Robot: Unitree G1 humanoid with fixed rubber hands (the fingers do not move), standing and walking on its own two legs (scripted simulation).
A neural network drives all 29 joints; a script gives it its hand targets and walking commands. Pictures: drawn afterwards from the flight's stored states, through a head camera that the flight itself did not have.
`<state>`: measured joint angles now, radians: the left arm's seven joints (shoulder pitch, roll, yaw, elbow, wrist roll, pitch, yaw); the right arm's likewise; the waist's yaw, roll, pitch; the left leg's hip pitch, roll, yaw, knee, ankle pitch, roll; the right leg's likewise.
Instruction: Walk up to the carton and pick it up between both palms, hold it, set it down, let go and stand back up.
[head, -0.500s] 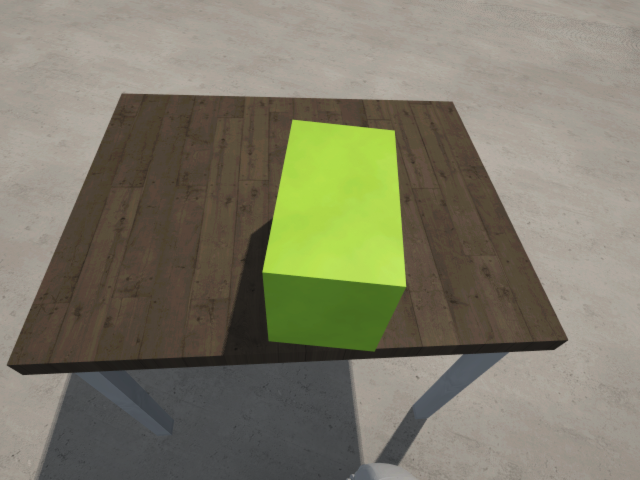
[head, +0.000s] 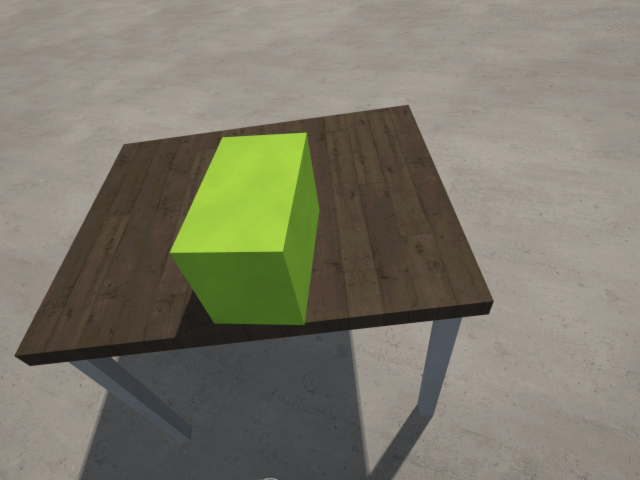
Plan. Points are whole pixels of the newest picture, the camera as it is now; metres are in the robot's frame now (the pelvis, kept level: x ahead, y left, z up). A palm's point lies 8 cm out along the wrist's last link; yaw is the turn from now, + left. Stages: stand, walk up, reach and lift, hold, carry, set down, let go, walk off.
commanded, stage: walk up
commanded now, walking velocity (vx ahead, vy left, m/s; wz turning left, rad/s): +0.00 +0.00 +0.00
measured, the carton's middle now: (261, 226) +0.55 +0.11 -0.01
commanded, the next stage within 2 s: none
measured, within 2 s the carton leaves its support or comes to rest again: neither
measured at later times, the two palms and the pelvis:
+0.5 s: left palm out of the picture -0.11 +0.14 -0.15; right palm out of the picture -0.04 -0.25 -0.16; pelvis -0.03 -0.04 -0.01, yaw +1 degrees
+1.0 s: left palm out of the picture -0.06 +0.22 -0.17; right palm out of the picture -0.09 -0.16 -0.15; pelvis -0.02 +0.03 -0.01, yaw +1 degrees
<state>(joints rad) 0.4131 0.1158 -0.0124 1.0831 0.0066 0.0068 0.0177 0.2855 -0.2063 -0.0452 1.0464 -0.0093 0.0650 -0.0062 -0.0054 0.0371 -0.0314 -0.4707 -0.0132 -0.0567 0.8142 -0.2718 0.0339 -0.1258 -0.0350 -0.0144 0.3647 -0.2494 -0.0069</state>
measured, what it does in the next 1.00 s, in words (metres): steps on the spot: left foot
